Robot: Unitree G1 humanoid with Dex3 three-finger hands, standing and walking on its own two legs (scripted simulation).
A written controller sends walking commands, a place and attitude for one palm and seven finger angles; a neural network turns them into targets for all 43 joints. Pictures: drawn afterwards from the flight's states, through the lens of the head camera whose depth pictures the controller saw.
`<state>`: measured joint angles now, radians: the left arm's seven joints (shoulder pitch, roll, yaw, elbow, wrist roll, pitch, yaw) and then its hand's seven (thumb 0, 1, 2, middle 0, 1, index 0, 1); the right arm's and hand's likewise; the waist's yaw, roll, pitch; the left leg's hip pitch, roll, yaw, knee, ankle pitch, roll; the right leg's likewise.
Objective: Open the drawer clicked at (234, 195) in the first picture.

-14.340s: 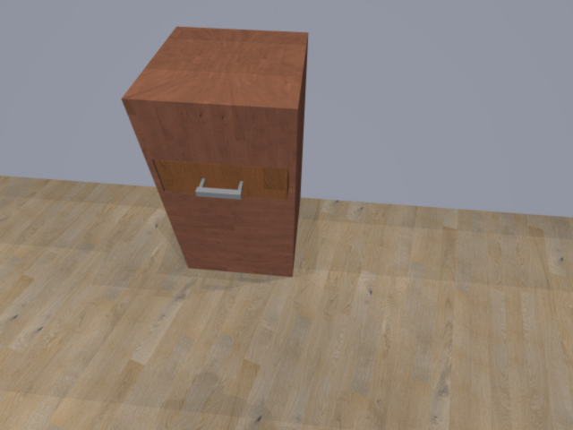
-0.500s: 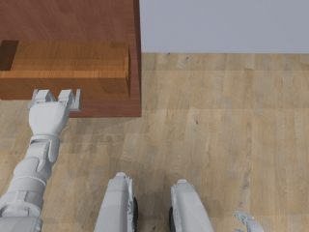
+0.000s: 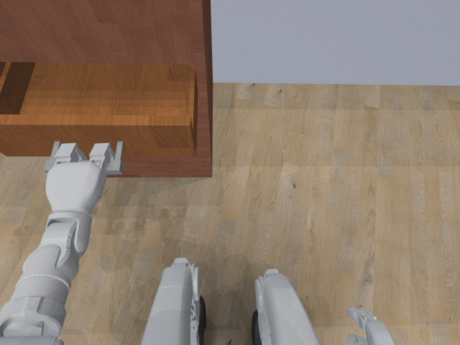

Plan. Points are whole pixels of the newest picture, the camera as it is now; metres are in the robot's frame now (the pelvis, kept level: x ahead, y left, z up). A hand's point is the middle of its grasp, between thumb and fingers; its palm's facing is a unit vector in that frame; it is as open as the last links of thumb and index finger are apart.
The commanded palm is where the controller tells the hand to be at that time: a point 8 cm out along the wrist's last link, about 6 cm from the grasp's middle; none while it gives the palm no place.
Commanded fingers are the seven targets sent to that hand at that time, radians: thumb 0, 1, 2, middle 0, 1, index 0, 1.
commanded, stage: pull the drawer open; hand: left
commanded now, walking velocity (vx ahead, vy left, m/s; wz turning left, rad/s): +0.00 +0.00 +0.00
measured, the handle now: (87, 157) +0.43 +0.29 -0.05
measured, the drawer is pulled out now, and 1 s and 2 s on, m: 0.13 0.15 0.17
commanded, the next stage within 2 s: none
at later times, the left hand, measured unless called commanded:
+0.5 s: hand (91, 197) +0.36 +0.28 -0.08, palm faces -0.03 -0.05 -1.00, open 5.6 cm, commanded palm +0.33 +0.27 -0.03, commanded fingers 0.00 0.90 0.90 -0.40 -1.35 -0.40 -1.35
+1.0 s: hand (90, 203) +0.35 +0.27 -0.07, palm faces -0.03 -0.05 -1.00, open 5.6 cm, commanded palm +0.32 +0.26 -0.03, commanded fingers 0.00 0.90 0.90 -0.40 -1.35 -0.40 -1.35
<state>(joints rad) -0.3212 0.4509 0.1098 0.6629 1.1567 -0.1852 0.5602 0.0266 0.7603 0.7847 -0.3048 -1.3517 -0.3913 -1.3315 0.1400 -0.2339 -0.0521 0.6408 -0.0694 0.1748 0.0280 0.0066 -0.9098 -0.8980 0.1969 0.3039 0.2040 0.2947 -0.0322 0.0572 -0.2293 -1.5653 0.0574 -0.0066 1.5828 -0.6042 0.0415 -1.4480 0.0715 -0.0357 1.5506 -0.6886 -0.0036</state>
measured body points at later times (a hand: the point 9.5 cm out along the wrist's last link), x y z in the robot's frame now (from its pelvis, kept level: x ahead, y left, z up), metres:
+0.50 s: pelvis +0.00 +0.00 +0.00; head +0.16 +0.02 +0.41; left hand +0.35 +0.28 -0.02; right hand +0.12 -0.26 -0.14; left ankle +0.05 +0.10 -0.55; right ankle +0.01 -0.12 -0.55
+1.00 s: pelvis +0.00 +0.00 +0.00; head +0.16 +0.01 +0.42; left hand +0.34 +0.27 -0.02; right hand +0.13 -0.26 -0.14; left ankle +0.05 +0.10 -0.55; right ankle +0.01 -0.12 -0.55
